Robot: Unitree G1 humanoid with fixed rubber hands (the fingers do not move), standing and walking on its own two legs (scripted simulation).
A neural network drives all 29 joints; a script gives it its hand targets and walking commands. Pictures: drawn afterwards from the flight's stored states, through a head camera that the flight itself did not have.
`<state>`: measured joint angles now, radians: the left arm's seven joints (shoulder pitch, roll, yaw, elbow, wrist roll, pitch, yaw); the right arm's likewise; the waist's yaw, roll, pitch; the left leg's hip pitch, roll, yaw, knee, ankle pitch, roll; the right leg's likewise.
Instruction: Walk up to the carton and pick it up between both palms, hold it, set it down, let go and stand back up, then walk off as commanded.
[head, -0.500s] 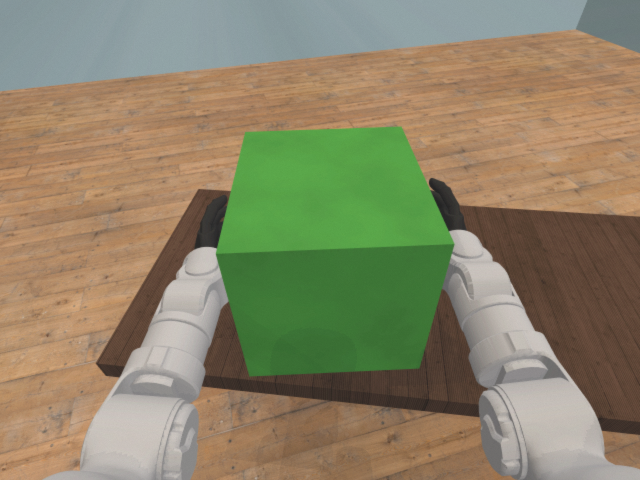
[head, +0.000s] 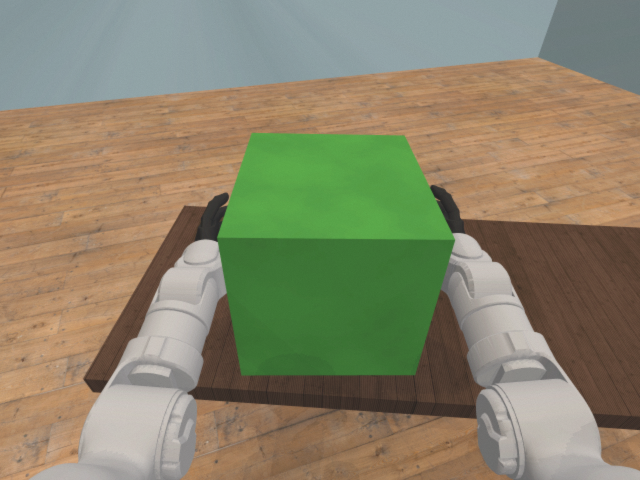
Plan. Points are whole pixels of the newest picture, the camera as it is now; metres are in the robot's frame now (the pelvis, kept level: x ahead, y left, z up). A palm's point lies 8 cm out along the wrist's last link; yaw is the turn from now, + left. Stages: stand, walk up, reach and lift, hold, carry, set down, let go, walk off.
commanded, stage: reach and lift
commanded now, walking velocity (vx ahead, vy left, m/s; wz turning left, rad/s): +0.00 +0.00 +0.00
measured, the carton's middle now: (328, 247) +0.40 +0.03 +0.13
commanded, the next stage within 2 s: hold in 0.64 s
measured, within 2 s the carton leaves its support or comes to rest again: neither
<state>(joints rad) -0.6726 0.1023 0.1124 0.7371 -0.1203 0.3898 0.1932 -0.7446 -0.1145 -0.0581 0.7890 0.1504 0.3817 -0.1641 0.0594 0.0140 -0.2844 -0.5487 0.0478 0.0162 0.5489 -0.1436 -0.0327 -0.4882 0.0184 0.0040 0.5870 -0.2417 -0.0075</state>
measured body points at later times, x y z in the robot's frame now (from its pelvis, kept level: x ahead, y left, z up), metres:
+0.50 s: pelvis +0.00 +0.00 +0.00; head -0.04 -0.01 +0.45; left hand +0.39 +0.19 +0.16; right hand +0.42 -0.13 +0.16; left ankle +0.08 +0.13 -0.73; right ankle +0.03 -0.12 -0.73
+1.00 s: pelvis -0.01 +0.00 +0.00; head -0.07 +0.00 +0.45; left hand +0.37 +0.19 +0.18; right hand +0.40 -0.13 +0.19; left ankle +0.08 +0.13 -0.73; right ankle +0.03 -0.12 -0.73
